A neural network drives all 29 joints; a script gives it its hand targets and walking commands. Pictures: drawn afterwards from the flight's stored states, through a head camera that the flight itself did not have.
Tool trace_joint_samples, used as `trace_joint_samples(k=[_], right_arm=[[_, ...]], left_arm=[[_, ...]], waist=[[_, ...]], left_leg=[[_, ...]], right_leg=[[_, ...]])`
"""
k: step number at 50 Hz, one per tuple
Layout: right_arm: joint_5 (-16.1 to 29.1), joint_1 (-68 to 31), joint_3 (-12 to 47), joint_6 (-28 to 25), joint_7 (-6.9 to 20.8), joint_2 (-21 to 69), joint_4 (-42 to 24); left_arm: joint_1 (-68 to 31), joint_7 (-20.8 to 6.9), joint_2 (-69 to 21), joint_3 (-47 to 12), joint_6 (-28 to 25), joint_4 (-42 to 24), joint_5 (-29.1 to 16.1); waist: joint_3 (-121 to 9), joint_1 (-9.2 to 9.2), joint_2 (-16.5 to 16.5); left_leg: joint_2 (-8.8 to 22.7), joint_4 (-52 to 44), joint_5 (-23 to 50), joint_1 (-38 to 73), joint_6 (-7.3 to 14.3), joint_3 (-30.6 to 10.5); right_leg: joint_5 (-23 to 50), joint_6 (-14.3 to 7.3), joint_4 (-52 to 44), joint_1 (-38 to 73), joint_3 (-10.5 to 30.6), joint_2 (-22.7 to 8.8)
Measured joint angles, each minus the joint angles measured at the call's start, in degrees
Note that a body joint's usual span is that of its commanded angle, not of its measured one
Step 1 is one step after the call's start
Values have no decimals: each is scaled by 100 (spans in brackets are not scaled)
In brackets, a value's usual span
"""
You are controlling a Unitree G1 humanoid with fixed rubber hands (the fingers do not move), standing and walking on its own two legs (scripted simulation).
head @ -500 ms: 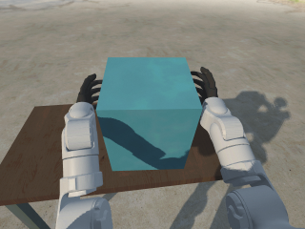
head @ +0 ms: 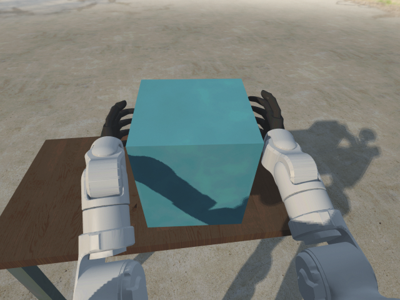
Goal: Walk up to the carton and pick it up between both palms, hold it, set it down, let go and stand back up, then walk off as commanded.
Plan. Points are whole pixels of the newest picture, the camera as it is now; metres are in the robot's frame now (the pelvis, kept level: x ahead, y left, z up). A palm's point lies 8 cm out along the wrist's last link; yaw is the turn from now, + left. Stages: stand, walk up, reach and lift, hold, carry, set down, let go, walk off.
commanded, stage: set down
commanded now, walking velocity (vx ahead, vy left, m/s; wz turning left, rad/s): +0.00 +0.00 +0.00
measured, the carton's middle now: (193, 154) +0.39 +0.01 +0.14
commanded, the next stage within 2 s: none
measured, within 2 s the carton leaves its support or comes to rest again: neither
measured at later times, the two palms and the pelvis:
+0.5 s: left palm (123, 140) +0.39 +0.15 +0.19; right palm (271, 130) +0.39 -0.15 +0.19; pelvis +0.01 -0.01 +0.00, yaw +0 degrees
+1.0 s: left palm (128, 154) +0.39 +0.14 +0.15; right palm (267, 140) +0.40 -0.16 +0.16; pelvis +0.02 -0.01 +0.00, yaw +0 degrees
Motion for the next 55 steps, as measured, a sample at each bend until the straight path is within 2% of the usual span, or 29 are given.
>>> trace_joint_samples(k=[6,9,12,15,20,25,30,34,41,51,55], right_arm=[[91,166,-6,-409,48,1,-333],[-262,-76,-201,-587,173,22,-127],[-699,-385,-525,-841,406,108,406],[-954,-431,-658,-1254,562,146,791],[-1048,-242,-678,-1934,610,158,1140],[-1048,-54,-672,-2372,616,161,1280],[-919,88,-593,-2614,601,154,1190],[-904,130,-566,-2736,598,149,1223],[-986,121,-621,-2808,623,142,1500],[-1244,72,-975,-3045,887,50,1869],[-1300,-22,-1028,-3063,936,28,2129]], left_arm=[[83,129,-54,-118,-137,-516,-75],[-175,127,-97,59,-505,-121,-60],[-355,19,-165,294,-816,426,164],[-341,-16,-298,464,-1058,670,346],[-225,-17,-433,511,-1441,772,531],[-87,22,-473,429,-1676,810,554],[49,74,-511,389,-1902,744,490],[107,110,-546,388,-1956,698,456],[133,180,-521,368,-1998,954,410],[133,488,-638,268,-2266,1362,305],[133,533,-648,327,-2319,1560,305]], waist=[[-1,-2,0],[-1,-3,0],[0,-2,0],[0,32,0],[16,125,0],[126,155,0],[247,159,0],[279,229,0],[289,313,0],[289,379,0],[289,417,0]], left_leg=[[0,0,0,-1,0,0],[0,0,0,-1,0,0],[0,-17,0,8,0,1],[0,-49,0,20,0,3],[0,-112,-2,33,0,8],[0,-137,-13,42,0,10],[0,-137,-22,43,0,12],[0,-136,-22,43,0,13],[0,-137,-22,43,0,15],[0,-177,-23,43,0,18],[0,-224,-24,42,0,22]], right_leg=[[-5,0,0,0,0,0],[-7,0,0,0,0,0],[-18,0,0,1,0,0],[-36,0,0,-2,-1,0],[-73,0,0,-18,-1,0],[-100,0,0,-21,0,0],[-101,0,0,-21,0,-1],[-101,0,0,-21,-1,-1],[-102,0,0,-21,0,-1],[-128,-3,-1,-41,-1,-1],[-150,-3,-1,-63,-1,-1]])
